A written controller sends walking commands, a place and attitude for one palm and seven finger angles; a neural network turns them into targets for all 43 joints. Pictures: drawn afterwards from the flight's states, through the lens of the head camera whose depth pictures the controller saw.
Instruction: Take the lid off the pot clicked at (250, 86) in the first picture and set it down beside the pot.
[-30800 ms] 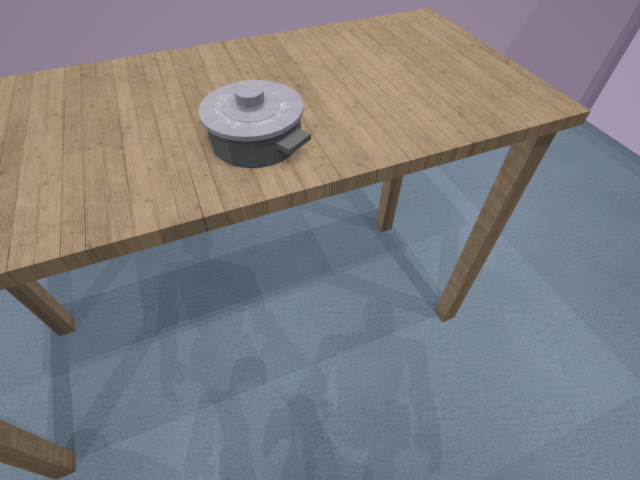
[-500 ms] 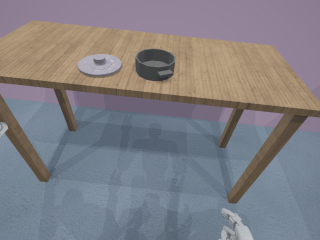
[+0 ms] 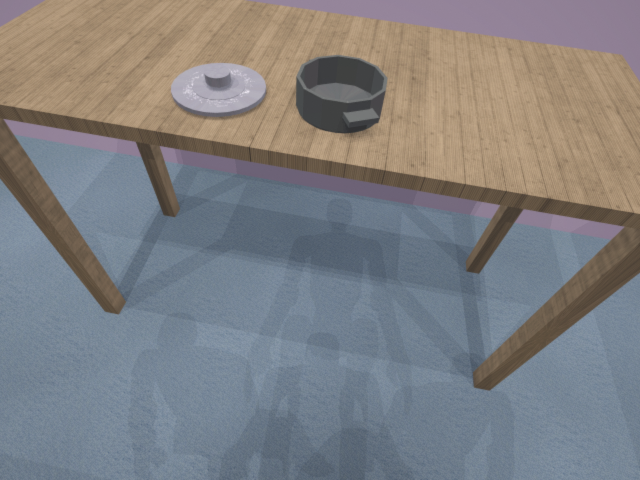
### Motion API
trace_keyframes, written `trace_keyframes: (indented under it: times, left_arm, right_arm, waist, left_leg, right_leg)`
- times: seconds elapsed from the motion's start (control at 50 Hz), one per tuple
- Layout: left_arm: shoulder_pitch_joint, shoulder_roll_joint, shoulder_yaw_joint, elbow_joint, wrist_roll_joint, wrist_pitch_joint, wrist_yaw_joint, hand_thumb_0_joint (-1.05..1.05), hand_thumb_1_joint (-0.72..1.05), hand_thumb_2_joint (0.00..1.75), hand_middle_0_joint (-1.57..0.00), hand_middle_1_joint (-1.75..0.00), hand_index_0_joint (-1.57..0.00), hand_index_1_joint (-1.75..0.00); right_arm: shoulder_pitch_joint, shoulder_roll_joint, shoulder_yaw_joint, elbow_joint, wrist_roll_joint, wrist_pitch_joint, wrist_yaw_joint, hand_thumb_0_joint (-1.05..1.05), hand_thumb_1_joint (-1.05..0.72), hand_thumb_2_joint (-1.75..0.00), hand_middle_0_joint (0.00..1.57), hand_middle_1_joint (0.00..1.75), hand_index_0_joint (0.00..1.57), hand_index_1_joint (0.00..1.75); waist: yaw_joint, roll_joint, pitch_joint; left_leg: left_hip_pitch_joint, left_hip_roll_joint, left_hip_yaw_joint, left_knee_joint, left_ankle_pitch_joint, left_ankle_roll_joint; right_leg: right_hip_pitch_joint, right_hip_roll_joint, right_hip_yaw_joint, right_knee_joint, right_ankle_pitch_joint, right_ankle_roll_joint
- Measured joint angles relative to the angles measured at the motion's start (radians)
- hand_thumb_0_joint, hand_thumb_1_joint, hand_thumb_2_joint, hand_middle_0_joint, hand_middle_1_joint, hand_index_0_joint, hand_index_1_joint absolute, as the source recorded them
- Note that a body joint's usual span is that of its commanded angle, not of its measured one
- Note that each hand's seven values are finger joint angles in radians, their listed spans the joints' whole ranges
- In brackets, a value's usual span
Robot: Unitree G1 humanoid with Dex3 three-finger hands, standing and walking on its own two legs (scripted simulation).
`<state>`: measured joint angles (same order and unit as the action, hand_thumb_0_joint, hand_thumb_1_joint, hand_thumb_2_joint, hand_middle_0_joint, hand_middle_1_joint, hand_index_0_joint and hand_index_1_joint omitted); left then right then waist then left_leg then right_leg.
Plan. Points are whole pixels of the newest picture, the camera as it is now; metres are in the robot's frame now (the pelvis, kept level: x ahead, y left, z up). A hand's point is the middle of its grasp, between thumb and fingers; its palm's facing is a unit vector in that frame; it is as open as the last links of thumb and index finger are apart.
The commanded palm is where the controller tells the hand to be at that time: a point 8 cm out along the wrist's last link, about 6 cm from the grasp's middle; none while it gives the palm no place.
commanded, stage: let the arm hang, fingers relaxed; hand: left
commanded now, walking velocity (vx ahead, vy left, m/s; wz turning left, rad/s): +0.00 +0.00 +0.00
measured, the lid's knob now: (217, 76) +0.72 +0.22 +0.11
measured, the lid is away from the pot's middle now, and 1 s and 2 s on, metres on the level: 0.22 0.22 0.22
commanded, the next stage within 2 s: look to check the result in 0.68 s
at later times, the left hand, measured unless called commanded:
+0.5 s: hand out of the picture +0.07 +0.18 -0.16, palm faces +0.01 -0.97 -0.23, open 7.2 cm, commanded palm none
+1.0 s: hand out of the picture +0.07 +0.18 -0.17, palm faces +0.00 -0.98 -0.21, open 7.3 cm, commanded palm none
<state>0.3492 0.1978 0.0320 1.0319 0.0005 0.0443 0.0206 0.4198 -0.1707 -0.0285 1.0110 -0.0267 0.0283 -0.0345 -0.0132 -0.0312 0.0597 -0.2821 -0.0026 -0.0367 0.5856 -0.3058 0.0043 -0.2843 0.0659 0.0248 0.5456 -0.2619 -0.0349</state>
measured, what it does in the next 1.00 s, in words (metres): stands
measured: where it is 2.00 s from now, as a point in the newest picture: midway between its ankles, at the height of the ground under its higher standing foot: outside the picture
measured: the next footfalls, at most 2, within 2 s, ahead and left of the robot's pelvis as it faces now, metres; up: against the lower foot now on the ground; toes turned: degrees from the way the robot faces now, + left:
none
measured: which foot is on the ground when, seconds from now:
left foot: down 0.00-1.00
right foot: down 0.00-1.00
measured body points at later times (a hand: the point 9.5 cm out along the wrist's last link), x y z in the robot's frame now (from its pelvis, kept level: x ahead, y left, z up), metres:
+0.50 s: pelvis +0.02 +0.00 +0.01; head +0.04 -0.01 +0.46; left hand +0.06 +0.23 -0.14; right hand +0.01 -0.21 -0.16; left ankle +0.00 +0.12 -0.73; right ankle +0.02 -0.10 -0.73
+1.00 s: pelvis +0.03 +0.00 +0.01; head +0.06 +0.00 +0.46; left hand +0.07 +0.23 -0.15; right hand +0.02 -0.21 -0.15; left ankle +0.00 +0.12 -0.73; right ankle +0.02 -0.10 -0.73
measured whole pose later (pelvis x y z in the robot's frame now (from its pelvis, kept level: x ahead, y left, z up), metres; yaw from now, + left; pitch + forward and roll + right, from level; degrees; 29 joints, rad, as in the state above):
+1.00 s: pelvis +0.03 +0.00 +0.01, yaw -2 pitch +0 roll +0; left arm 0.22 0.16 0.03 1.10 0.00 0.00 0.04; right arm 0.30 -0.13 -0.03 1.07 -0.02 0.01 -0.05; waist -0.02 0.01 0.07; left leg -0.15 0.00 0.00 0.45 -0.30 0.01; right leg -0.18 0.07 0.07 0.44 -0.25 -0.03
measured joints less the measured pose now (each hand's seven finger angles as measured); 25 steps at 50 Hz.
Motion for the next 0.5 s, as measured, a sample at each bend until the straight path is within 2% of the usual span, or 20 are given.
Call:
trace_keyframes:
  times: [0.06,0.12,0.28,0.36,0.5]
  left_arm:
    - [0.022,0.011,-0.010,0.053,-0.003,-0.014,0.001,-0.01,0.98,0.90,-0.21,-0.30,-0.21,-0.30]
    - [0.027,0.005,-0.017,0.089,-0.005,-0.024,0.008,0.00,0.95,0.90,-0.20,-0.30,-0.20,-0.30]
    - [-0.044,-0.046,-0.024,0.100,-0.003,-0.039,0.021,0.00,0.92,0.90,-0.20,-0.30,-0.20,-0.30]
    - [-0.092,-0.070,-0.022,0.084,0.005,-0.046,0.029,0.00,0.92,0.90,-0.20,-0.30,-0.20,-0.30]
    - [-0.130,-0.049,-0.008,0.061,0.002,-0.056,0.027,0.01,0.94,0.90,-0.20,-0.30,-0.20,-0.30]
  right_arm:
    - [0.027,0.030,0.010,0.038,0.008,-0.002,-0.005,0.01,-0.91,-0.90,0.19,0.30,0.20,0.30]
    - [0.026,0.052,0.014,0.061,0.013,-0.005,-0.007,0.01,-0.90,-0.90,0.20,0.30,0.20,0.30]
    - [-0.048,0.086,0.015,0.065,0.011,-0.015,-0.006,0.01,-0.90,-0.90,0.20,0.30,0.20,0.30]
    - [-0.087,0.084,0.014,0.063,0.003,-0.017,-0.012,0.01,-0.91,-0.90,0.20,0.30,0.20,0.30]
    - [-0.105,0.047,-0.002,0.060,0.008,-0.025,-0.013,0.02,-0.92,-0.90,0.20,0.30,0.20,0.30]
  waist:
    - [0.009,0.010,0.008]
    - [0.006,0.029,0.009]
    - [-0.002,0.059,-0.008]
    - [-0.004,0.062,-0.021]
    - [-0.008,0.056,-0.027]
  left_leg:
    - [0.025,-0.002,0.003,-0.059,0.026,0.001]
    - [0.044,-0.002,0.005,-0.086,0.035,0.001]
    - [0.069,-0.005,0.017,-0.108,0.035,0.005]
    - [0.080,-0.006,0.021,-0.110,0.031,0.005]
    - [0.100,-0.001,0.025,-0.112,0.018,0.000]
  right_leg:
    - [0.022,-0.004,0.005,-0.051,0.022,-0.001]
    - [0.040,-0.004,0.008,-0.079,0.031,-0.001]
    - [0.055,-0.008,0.020,-0.084,0.026,0.000]
    - [0.059,-0.009,0.024,-0.076,0.018,0.000]
    - [0.076,-0.004,0.028,-0.072,0.005,-0.003]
